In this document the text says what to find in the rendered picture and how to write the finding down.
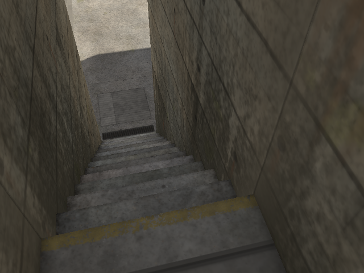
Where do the stairs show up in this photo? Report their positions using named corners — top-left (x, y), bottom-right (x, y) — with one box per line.
top-left (56, 132), bottom-right (237, 235)

